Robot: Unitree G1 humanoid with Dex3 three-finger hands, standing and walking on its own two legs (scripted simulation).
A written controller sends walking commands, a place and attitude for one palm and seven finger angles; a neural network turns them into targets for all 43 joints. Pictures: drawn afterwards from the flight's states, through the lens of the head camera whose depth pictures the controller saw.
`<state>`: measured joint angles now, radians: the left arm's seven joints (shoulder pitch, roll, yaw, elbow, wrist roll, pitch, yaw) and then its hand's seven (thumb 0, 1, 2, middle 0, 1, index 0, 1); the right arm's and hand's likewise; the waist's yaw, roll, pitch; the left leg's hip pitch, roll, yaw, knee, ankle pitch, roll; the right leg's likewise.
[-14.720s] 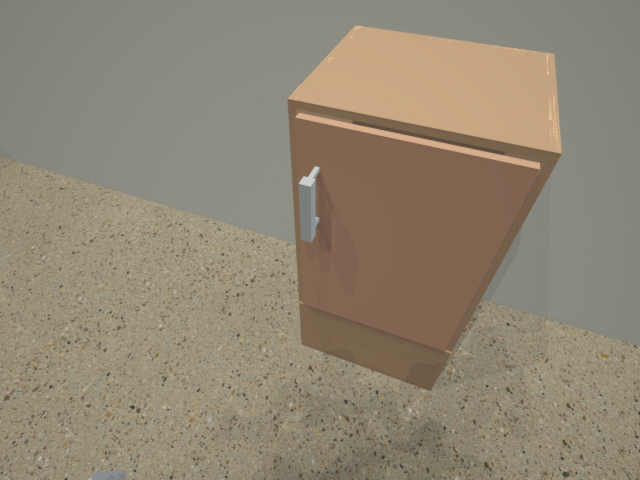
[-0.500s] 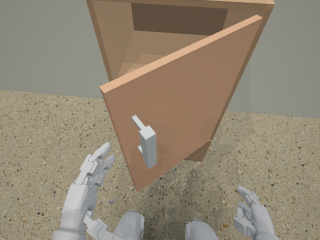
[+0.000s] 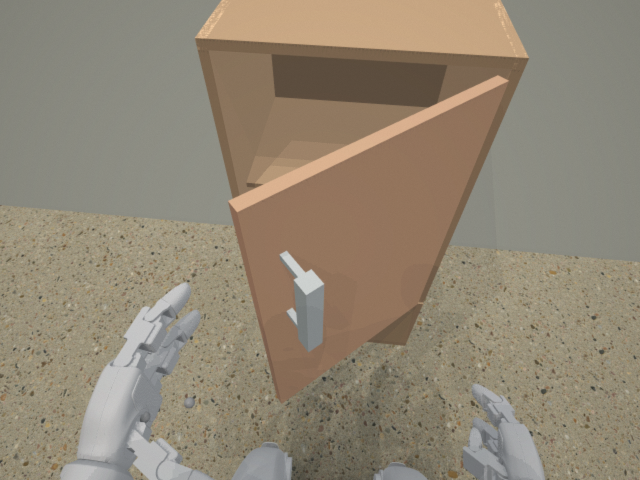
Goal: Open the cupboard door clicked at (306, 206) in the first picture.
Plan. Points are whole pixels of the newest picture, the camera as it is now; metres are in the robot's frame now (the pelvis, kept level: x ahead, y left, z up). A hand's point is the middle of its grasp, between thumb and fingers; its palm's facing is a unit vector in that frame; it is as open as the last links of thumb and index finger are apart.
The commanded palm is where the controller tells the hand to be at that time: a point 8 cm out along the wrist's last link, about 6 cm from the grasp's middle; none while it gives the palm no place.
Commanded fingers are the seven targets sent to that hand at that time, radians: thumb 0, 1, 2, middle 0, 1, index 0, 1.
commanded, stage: draw the hand back to the body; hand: left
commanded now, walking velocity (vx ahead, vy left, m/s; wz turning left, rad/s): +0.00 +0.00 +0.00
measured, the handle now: (300, 302) +0.33 +0.05 +0.04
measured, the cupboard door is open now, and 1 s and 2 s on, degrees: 43 43 43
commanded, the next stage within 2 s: step back with the hand held close in 1.28 s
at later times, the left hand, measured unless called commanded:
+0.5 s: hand (80, 361) +0.20 +0.22 +0.15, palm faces +0.26 -0.90 -0.35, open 13.9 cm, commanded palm +0.16 +0.26 +0.19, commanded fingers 0.00 0.23 0.62 -0.18 -0.30 -0.18 -0.30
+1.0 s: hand out of the picture +0.23 +0.26 +0.26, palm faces +0.47 -0.79 -0.39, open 8.1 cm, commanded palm +0.18 +0.29 +0.26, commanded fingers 0.00 0.90 0.90 -0.20 -0.30 -0.20 -0.30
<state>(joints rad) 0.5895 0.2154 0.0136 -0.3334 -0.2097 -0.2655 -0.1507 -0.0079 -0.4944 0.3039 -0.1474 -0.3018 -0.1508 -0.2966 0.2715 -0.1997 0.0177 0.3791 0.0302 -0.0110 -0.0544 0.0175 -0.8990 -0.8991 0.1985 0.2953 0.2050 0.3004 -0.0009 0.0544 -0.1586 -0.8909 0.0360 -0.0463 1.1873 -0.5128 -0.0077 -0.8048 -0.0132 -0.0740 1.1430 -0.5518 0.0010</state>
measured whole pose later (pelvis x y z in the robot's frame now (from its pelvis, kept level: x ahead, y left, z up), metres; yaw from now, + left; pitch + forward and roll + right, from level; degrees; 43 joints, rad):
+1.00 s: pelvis +0.04 +0.00 +0.09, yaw -1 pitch -3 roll +0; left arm 0.46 0.35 0.35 -0.44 -0.08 -0.03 0.12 0.01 0.76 0.84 -0.20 -0.30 -0.20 -0.30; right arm 0.20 -0.23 0.03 0.60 0.00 -0.10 -0.09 0.02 -0.90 -0.90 0.20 0.30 0.21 0.30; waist 0.07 0.05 -0.01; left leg -0.16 0.02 0.01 0.50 -0.28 -0.01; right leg -0.10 -0.02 -0.03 0.46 -0.30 0.01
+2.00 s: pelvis -0.04 +0.02 +0.08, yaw -1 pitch -1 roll -1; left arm 0.57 0.43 0.44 -0.53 -0.04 -0.17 0.15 0.02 0.89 0.90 -0.21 -0.30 -0.21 -0.30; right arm 0.18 -0.21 0.00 0.54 0.00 -0.03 -0.09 0.02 -0.90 -0.90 0.20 0.30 0.21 0.30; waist 0.00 0.01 0.07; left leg -0.36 0.02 0.02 0.54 -0.16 0.02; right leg -0.30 -0.02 -0.02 0.51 -0.18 0.03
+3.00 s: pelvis -0.22 +0.01 +0.09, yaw -1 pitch +0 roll -1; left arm 0.62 0.45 0.43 -0.55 -0.05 -0.15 0.16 0.02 0.89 0.90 -0.21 -0.30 -0.21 -0.30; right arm 0.23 -0.19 0.02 0.62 -0.03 -0.10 -0.07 0.01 -0.90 -0.90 0.20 0.30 0.21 0.30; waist 0.00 -0.01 -0.01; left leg -0.43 0.00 0.04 0.56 -0.25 0.00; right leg -0.16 0.06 -0.06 0.43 -0.27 -0.07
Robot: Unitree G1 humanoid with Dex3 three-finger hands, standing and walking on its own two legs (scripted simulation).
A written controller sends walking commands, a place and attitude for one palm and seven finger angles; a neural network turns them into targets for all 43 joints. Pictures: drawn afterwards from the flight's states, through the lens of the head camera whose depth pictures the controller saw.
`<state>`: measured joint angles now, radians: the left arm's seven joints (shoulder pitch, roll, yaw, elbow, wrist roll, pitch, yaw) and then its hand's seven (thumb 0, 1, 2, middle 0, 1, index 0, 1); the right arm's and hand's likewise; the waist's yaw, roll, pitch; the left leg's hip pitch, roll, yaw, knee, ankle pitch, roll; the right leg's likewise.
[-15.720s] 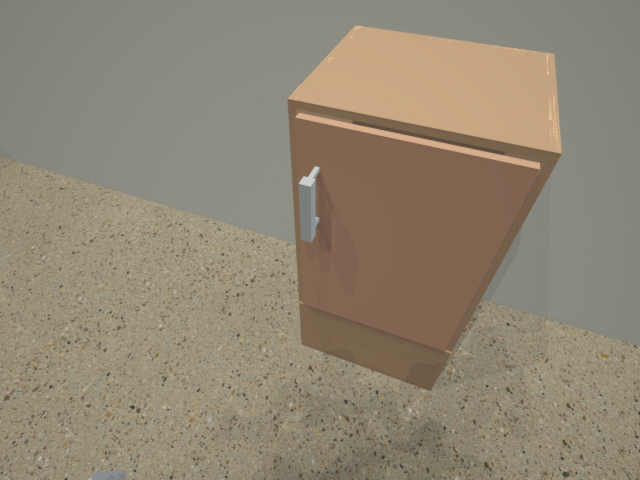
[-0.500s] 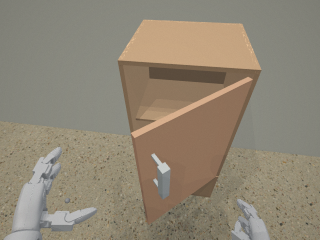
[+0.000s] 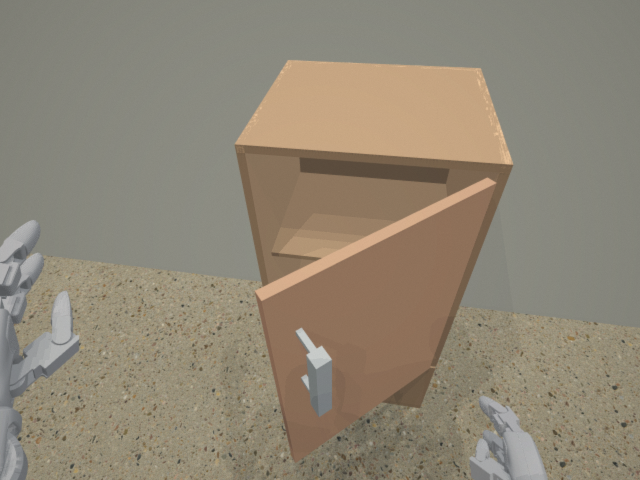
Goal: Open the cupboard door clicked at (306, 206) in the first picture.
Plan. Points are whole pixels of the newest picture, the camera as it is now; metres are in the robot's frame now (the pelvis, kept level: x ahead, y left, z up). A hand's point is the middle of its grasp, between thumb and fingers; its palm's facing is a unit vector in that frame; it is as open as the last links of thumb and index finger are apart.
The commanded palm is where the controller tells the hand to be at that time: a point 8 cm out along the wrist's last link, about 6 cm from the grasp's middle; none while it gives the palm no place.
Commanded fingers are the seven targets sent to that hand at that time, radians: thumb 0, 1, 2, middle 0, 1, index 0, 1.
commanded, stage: draw the hand back to the body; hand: left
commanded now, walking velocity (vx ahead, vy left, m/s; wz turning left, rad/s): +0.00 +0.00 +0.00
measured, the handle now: (312, 372) +0.28 +0.06 -0.05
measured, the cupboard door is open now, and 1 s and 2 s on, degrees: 43 43 43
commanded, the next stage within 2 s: step back with the hand held close in 0.28 s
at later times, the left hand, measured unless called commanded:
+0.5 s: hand (74, 344) +0.18 +0.26 +0.16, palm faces +0.46 -0.79 -0.41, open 7.4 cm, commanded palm +0.13 +0.29 +0.18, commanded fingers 0.00 0.90 0.90 -0.20 -0.30 -0.20 -0.30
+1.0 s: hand (7, 414) +0.12 +0.28 +0.16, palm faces +0.40 -0.77 -0.50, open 7.4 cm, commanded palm +0.06 +0.32 +0.18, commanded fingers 0.00 0.90 0.90 -0.20 -0.30 -0.20 -0.30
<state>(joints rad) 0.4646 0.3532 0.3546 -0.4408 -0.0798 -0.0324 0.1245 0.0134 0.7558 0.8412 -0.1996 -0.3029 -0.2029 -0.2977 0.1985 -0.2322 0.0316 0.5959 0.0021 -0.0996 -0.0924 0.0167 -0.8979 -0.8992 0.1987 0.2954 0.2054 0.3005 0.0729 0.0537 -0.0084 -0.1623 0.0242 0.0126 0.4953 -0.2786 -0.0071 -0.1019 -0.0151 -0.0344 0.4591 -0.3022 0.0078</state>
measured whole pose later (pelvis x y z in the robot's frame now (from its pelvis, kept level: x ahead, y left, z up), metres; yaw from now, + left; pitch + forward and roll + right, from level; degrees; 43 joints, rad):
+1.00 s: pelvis -0.08 +0.02 -0.01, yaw +0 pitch -1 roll -1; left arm 0.57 0.43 0.44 -0.53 -0.04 -0.17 0.15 0.02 0.89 0.90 -0.21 -0.30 -0.21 -0.30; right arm 0.18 -0.21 0.00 0.54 0.00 -0.03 -0.09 0.02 -0.90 -0.90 0.20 0.30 0.21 0.30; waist 0.00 0.01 0.07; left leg -0.36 0.02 0.02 0.54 -0.16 0.02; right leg -0.30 -0.02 -0.02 0.51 -0.18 0.03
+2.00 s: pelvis -0.27 +0.01 +0.00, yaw -1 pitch +0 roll -1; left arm 0.62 0.45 0.43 -0.55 -0.05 -0.15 0.16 0.02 0.89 0.90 -0.21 -0.30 -0.21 -0.30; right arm 0.23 -0.19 0.02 0.62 -0.03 -0.10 -0.07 0.01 -0.90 -0.90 0.20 0.30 0.21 0.30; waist 0.00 -0.01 -0.01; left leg -0.43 0.00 0.04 0.56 -0.25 0.00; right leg -0.16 0.06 -0.06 0.43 -0.27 -0.07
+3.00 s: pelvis -0.30 +0.03 +0.00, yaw +2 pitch -2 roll +0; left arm 0.33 0.17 0.02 1.17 0.01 0.03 0.03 0.00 0.93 0.90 -0.20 -0.30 -0.20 -0.30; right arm 0.29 -0.16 0.00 1.12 -0.03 0.02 -0.03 0.01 -0.91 -0.90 0.20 0.29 0.20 0.30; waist 0.01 0.02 0.06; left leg -0.24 0.00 0.03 0.43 -0.15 0.02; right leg -0.16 0.00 -0.08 0.42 -0.23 -0.03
